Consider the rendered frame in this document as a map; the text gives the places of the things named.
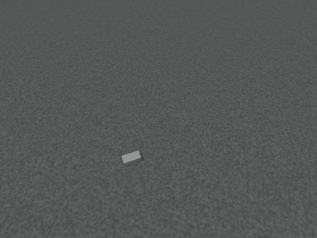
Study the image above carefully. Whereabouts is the small box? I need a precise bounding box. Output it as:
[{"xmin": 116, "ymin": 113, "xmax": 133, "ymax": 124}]
[{"xmin": 122, "ymin": 151, "xmax": 142, "ymax": 166}]

